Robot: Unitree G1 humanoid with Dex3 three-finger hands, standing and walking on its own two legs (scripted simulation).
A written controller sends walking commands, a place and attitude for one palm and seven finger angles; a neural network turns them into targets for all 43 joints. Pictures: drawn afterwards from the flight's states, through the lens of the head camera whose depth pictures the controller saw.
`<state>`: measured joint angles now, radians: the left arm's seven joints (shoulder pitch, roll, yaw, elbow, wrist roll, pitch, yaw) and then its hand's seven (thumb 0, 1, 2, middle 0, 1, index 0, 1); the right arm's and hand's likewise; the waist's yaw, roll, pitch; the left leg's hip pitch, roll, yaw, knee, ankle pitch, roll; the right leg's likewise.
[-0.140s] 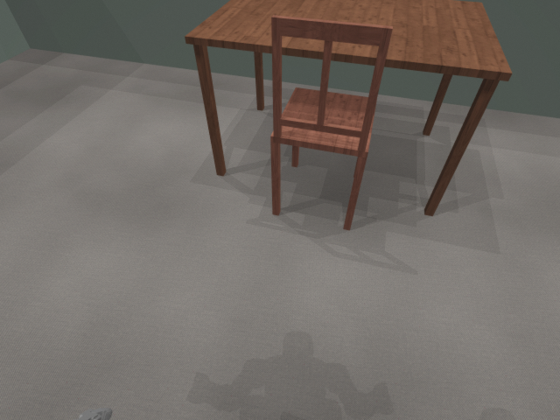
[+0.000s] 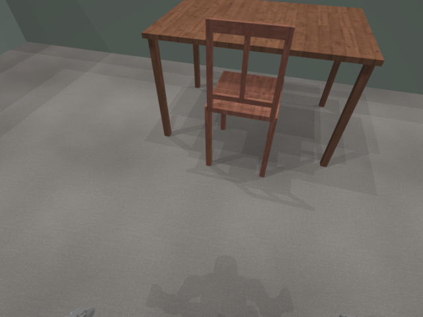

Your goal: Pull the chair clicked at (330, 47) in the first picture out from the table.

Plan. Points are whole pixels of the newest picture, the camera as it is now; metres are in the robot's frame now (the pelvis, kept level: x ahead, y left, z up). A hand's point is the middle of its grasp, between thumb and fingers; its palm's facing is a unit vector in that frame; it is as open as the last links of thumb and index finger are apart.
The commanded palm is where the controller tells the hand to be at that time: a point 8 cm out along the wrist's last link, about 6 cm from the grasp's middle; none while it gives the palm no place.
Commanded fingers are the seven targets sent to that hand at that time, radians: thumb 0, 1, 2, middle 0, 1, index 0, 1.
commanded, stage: stand and wait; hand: left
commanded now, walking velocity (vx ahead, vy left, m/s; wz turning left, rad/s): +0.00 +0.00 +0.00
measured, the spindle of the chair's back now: (244, 69) +1.15 -0.08 -0.07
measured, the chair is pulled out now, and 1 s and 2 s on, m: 0.00 0.00 0.00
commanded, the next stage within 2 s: look at it before walking up in 0.80 s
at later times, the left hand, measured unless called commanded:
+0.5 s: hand out of the picture +0.04 +0.24 -0.15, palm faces -0.02 -0.94 -0.33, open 7.4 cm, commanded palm none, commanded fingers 0.00 0.90 0.90 -0.20 -0.30 -0.20 -0.30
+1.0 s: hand out of the picture +0.05 +0.24 -0.15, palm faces -0.02 -0.95 -0.32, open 7.4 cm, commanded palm none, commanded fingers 0.00 0.90 0.90 -0.20 -0.30 -0.20 -0.30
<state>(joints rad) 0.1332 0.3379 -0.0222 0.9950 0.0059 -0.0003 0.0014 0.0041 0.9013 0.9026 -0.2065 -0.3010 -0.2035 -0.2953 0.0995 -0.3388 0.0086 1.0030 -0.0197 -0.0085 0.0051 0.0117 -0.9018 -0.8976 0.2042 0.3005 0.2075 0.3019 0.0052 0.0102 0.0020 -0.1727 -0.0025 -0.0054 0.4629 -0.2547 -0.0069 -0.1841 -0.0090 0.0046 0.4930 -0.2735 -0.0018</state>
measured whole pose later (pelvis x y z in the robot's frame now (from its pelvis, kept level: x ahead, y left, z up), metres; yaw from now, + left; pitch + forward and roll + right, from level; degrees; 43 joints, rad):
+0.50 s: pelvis -0.02 -0.01 +0.00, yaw +0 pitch -3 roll +0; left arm 0.18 0.33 -0.01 1.09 0.01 0.00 0.00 0.00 0.90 0.90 -0.21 -0.30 -0.20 -0.30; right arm 0.17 -0.34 0.00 1.11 -0.02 0.00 0.00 0.01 -0.90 -0.90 0.20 0.30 0.21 0.30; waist 0.00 0.00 0.02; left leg -0.17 0.02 -0.01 0.41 -0.20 -0.02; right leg -0.17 0.01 0.00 0.43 -0.21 -0.02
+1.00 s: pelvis -0.02 +0.00 +0.00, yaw +0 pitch -2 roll +0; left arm 0.17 0.32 -0.01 1.09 0.01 0.00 0.00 0.00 0.90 0.90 -0.21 -0.30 -0.20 -0.30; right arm 0.16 -0.32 0.01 1.12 -0.01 -0.01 0.01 0.01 -0.90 -0.90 0.20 0.30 0.21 0.30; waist 0.00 0.00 0.02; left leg -0.17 0.01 0.00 0.40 -0.19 -0.02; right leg -0.18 0.01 0.01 0.41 -0.20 -0.01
